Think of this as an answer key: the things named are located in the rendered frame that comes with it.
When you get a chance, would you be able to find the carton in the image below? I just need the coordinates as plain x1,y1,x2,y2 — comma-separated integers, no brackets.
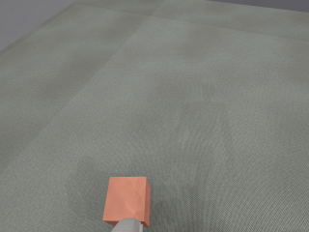
102,177,151,227

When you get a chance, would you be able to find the left robot thigh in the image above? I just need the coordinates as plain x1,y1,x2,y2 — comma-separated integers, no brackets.
111,217,143,232

